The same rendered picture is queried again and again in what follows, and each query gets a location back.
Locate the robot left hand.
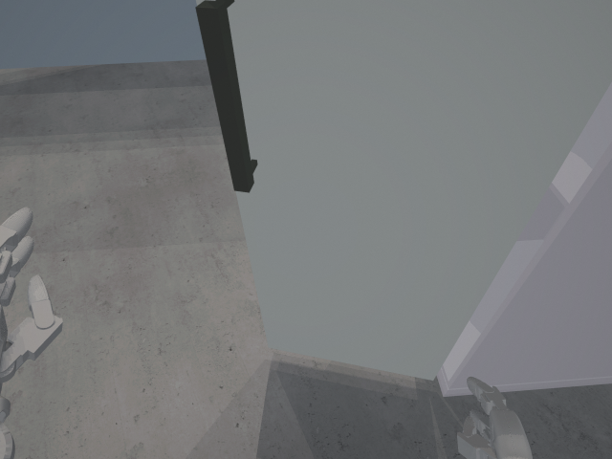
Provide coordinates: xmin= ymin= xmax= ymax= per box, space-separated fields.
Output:
xmin=0 ymin=208 xmax=63 ymax=394

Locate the robot right hand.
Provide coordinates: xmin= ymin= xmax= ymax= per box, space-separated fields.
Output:
xmin=457 ymin=377 xmax=533 ymax=459

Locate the handle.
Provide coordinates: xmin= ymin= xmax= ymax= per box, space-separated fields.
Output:
xmin=195 ymin=0 xmax=257 ymax=193

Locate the fridge door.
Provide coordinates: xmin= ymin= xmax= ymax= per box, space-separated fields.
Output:
xmin=196 ymin=0 xmax=612 ymax=381

